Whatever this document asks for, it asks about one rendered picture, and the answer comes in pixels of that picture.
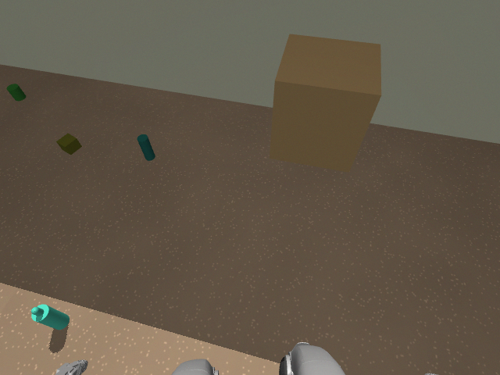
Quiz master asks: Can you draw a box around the left robot hand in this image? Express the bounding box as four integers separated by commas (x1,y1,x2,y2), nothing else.
56,359,88,375

